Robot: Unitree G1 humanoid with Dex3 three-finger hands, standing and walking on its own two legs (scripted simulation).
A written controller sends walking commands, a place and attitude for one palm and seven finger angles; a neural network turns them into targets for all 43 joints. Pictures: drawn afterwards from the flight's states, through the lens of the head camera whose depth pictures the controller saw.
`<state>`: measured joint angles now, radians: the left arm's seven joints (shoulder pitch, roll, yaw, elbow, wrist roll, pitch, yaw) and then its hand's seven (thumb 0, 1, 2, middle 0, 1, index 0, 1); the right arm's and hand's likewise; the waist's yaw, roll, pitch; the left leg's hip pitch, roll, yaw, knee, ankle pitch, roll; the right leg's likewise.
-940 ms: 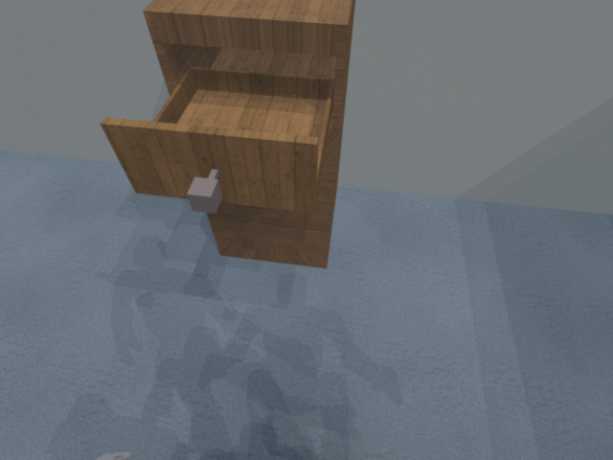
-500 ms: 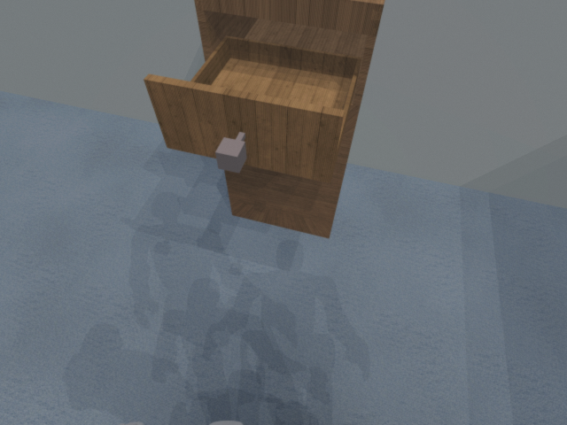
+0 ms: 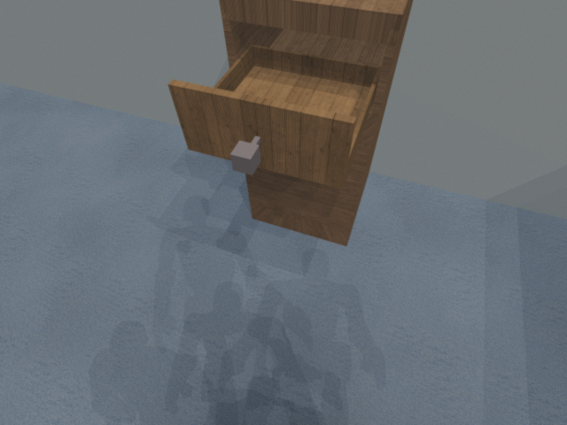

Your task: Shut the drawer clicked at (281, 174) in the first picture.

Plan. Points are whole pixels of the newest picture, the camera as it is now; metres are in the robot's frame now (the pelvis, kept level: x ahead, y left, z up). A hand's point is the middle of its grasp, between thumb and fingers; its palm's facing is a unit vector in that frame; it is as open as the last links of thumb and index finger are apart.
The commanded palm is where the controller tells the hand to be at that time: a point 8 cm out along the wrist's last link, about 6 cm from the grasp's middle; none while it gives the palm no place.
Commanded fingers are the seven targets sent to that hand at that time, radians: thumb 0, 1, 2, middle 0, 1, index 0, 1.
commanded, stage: stand and wait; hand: left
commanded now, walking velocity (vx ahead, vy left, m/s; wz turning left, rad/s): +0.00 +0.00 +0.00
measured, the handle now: (250, 151) +0.61 +0.10 -0.01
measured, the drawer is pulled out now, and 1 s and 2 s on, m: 0.30 0.30 0.30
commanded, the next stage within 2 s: look at it before walking up in 0.40 s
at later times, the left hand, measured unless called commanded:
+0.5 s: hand out of the picture +0.12 +0.22 -0.15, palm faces -0.05 -0.94 -0.35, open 7.4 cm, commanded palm none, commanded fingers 0.00 0.90 0.90 -0.20 -0.30 -0.20 -0.30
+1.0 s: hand out of the picture +0.12 +0.24 -0.15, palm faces -0.07 -0.94 -0.33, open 7.4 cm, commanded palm none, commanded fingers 0.00 0.90 0.90 -0.20 -0.30 -0.20 -0.30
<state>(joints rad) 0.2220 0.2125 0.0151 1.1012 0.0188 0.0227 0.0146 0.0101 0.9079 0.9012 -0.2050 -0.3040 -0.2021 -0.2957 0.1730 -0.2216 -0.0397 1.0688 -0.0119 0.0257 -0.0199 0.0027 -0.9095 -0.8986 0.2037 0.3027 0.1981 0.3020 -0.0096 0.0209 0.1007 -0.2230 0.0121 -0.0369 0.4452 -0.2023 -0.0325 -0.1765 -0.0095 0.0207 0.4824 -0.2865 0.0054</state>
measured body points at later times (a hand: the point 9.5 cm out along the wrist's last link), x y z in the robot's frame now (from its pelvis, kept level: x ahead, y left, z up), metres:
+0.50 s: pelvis +0.01 -0.02 +0.01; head +0.04 -0.03 +0.45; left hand +0.12 +0.27 -0.12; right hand +0.07 -0.32 -0.14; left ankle +0.02 +0.14 -0.74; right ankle -0.02 -0.12 -0.74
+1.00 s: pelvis +0.03 -0.01 +0.01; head +0.06 +0.00 +0.46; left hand +0.12 +0.28 -0.13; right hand +0.10 -0.31 -0.13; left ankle +0.02 +0.14 -0.74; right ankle -0.02 -0.12 -0.74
